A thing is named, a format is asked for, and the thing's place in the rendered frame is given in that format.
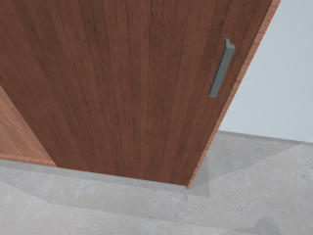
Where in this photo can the wardrobe door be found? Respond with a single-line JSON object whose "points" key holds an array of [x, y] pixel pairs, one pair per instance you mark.
{"points": [[16, 137], [120, 87]]}

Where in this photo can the handle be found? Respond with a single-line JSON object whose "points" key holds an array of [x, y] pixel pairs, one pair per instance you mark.
{"points": [[223, 64]]}

